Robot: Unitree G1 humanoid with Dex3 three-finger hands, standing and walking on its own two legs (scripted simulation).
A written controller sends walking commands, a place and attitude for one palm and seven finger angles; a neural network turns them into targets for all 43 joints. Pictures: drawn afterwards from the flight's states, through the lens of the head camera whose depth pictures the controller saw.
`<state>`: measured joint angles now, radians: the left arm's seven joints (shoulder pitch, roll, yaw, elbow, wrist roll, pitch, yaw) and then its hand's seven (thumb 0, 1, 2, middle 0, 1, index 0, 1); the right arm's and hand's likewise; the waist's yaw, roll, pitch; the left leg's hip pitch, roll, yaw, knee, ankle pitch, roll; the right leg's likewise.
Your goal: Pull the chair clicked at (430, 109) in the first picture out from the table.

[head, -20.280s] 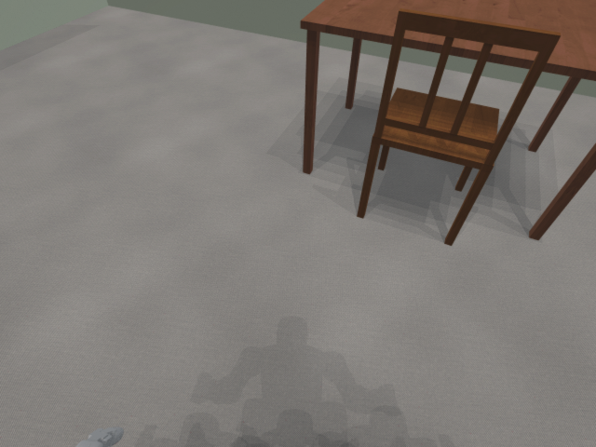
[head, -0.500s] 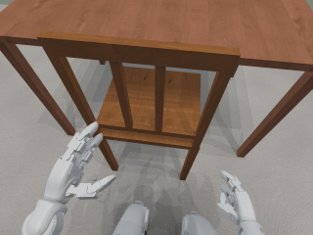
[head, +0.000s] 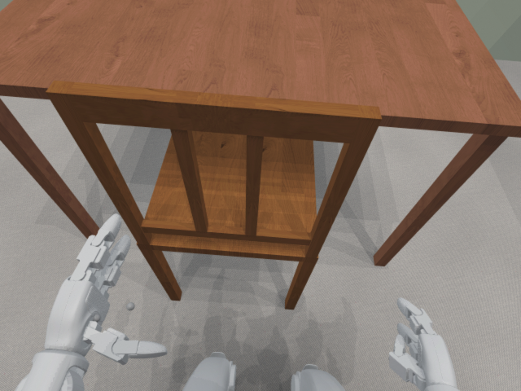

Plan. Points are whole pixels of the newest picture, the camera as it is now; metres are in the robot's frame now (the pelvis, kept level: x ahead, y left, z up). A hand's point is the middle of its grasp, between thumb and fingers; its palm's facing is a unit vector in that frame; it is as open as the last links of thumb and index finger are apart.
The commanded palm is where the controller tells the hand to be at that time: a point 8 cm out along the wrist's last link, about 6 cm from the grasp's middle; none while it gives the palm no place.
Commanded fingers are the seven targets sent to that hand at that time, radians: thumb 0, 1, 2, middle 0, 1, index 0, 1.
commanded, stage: raise the hand toward the chair's back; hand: left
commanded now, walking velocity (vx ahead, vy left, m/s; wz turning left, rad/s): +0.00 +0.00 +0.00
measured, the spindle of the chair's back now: (193, 187) +0.45 +0.15 +0.00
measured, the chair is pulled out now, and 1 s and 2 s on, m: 0.00 0.00 0.00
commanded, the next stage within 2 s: aim the fingers beside a spindle in 0.90 s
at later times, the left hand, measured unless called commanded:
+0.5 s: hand (113, 287) +0.25 +0.21 +0.05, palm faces -0.05 -1.00 -0.04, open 16.9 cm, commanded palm +0.22 +0.27 +0.05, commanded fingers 0.00 -0.50 0.30 -0.06 -0.08 -0.06 -0.08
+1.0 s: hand (109, 284) +0.25 +0.21 +0.06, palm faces -0.01 -1.00 -0.06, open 16.9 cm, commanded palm +0.22 +0.27 +0.05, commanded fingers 0.00 -0.50 0.30 -0.06 -0.08 -0.06 -0.08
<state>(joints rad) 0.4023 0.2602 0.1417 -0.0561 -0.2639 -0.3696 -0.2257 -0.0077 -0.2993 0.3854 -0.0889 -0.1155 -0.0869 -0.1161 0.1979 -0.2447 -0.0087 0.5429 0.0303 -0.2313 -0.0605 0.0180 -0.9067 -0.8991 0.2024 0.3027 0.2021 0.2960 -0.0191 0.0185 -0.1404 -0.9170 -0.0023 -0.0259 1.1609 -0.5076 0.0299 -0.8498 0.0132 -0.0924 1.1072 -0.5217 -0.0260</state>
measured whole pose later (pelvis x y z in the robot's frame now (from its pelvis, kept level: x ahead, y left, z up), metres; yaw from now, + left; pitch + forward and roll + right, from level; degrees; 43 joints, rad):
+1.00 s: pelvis +0.01 +0.01 +0.01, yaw +0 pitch +15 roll -3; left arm 0.29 0.28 0.21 0.07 -0.29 -0.38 -0.29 -0.02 -0.50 0.30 -0.07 -0.08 -0.07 -0.08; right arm 0.22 -0.25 0.04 0.56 0.02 -0.22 -0.04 0.02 -0.90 -0.90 0.21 0.30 0.21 0.30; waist -0.02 0.04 -0.14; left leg -0.87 -0.01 -0.03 1.11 -0.49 0.04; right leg -0.80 0.01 -0.09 1.04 -0.50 -0.01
